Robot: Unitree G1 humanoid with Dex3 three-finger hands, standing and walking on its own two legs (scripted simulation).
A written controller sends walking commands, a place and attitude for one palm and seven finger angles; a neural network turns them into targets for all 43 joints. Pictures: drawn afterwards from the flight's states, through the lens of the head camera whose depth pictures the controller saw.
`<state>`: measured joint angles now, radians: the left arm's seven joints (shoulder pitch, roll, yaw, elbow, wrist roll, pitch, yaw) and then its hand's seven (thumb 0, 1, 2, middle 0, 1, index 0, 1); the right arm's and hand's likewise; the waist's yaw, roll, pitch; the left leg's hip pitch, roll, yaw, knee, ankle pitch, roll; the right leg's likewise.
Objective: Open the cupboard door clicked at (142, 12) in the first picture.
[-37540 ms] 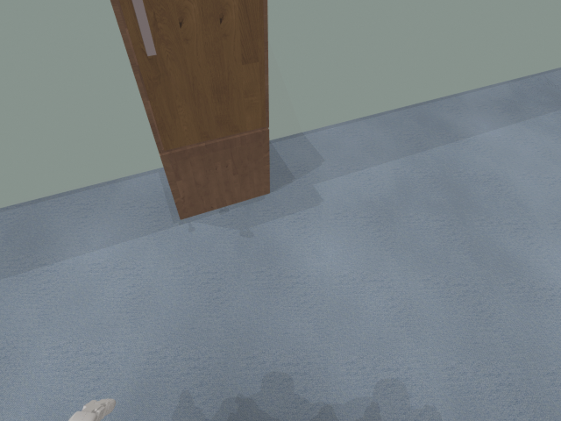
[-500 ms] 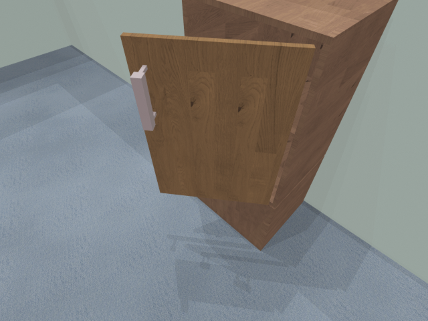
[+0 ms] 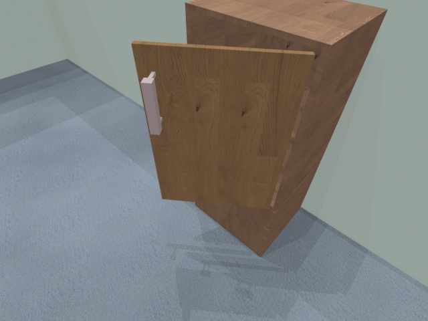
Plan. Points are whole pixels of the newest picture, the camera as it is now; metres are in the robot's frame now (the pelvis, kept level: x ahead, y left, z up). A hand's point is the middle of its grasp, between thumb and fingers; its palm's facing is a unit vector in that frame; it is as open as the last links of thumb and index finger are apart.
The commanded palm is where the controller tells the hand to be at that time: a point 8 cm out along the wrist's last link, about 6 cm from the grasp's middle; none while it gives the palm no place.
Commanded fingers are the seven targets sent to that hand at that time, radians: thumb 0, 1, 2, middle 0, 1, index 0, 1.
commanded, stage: look again from close up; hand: left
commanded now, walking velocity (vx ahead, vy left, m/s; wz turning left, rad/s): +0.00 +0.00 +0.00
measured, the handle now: (154, 103) +0.60 +0.19 +0.11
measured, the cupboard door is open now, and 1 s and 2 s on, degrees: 37 37 37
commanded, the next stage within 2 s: shuffle to correct the standing spot in 0.10 s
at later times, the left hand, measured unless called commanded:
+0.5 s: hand out of the picture -0.03 +0.17 -0.18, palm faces +0.05 -0.99 -0.13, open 7.4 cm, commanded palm none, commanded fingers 0.00 0.90 0.90 -0.20 -0.30 -0.20 -0.30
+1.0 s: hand out of the picture +0.03 +0.21 -0.18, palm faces -0.01 -0.97 -0.24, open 7.4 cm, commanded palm none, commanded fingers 0.00 0.90 0.90 -0.20 -0.30 -0.20 -0.30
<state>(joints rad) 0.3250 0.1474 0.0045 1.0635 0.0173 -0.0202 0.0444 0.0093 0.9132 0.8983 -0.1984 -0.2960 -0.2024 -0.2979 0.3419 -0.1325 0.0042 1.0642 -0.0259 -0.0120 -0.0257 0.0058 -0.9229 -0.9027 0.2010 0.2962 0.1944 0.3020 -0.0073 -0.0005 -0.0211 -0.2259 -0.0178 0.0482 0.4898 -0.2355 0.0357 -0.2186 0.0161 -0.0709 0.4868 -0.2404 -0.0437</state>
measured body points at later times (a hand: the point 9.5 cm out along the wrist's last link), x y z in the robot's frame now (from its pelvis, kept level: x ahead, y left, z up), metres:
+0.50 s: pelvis +0.02 +0.02 +0.00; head +0.01 +0.03 +0.45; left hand -0.03 +0.22 -0.17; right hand +0.01 -0.20 -0.16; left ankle +0.02 +0.10 -0.74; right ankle +0.02 -0.09 -0.74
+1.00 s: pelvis -0.01 +0.02 -0.01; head -0.02 +0.02 +0.44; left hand +0.04 +0.26 -0.16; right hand +0.03 -0.21 -0.16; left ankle +0.02 +0.10 -0.74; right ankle +0.02 -0.09 -0.74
